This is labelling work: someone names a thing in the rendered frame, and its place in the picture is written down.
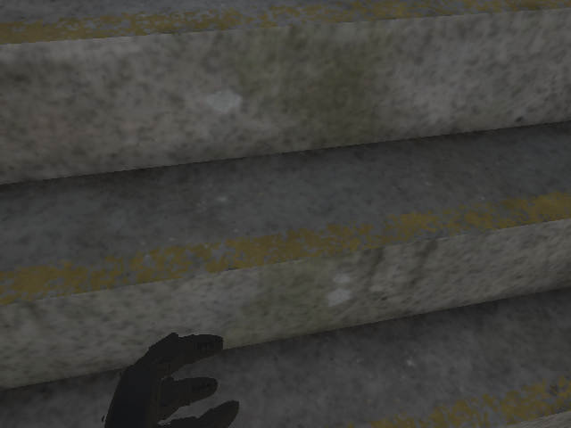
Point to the left robot hand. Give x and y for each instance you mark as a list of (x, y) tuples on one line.
[(142, 399)]

